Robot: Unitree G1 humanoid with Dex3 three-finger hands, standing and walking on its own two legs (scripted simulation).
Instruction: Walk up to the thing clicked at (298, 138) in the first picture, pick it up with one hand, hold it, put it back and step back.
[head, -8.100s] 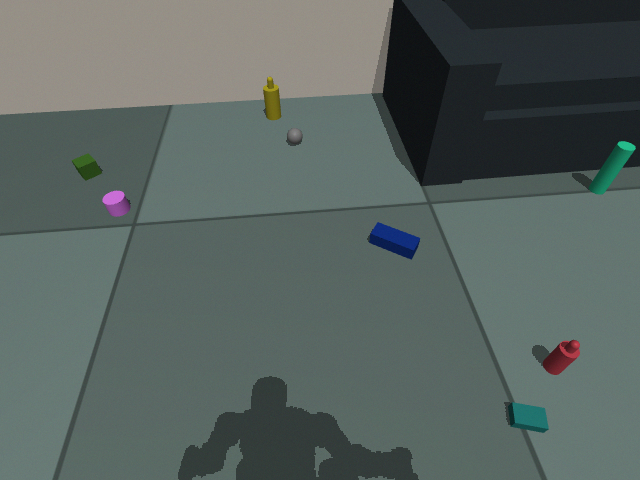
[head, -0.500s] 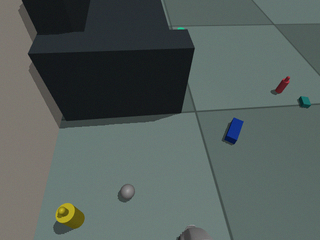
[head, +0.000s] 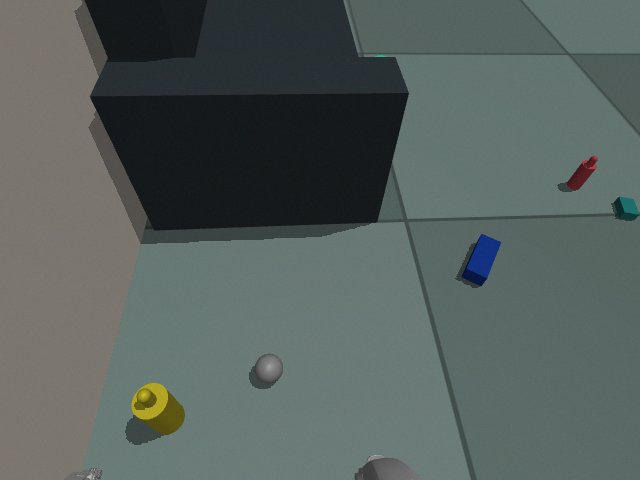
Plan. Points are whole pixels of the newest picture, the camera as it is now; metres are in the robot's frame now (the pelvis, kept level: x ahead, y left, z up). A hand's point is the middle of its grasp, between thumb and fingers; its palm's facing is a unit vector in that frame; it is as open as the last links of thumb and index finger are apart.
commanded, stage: walk up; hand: left
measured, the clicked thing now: (268, 368) +0.50 +0.14 -0.72
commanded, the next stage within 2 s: none
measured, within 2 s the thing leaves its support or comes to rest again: neither
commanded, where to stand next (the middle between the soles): +0.13 -0.04 m, yaw -2 degrees
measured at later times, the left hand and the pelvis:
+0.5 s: hand out of the picture +0.15 +0.25 -0.12, palm faces -0.03 -0.87 -0.48, open 7.4 cm; pelvis +0.03 -0.03 -0.01, yaw +0 degrees
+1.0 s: hand out of the picture +0.04 +0.25 -0.15, palm faces -0.05 -0.92 -0.38, open 7.4 cm; pelvis +0.01 -0.03 +0.00, yaw -4 degrees
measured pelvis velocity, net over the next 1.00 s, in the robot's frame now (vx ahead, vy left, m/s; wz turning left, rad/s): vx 0.01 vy -0.03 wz -0.07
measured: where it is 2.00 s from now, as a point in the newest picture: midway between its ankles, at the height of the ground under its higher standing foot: outside the picture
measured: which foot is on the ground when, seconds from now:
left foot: down 0.00-0.28, up 0.30-0.56, down 0.58-0.92, up 0.94-1.00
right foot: up 0.00-0.24, down 0.26-0.62, up 0.64-0.88, down 0.90-1.00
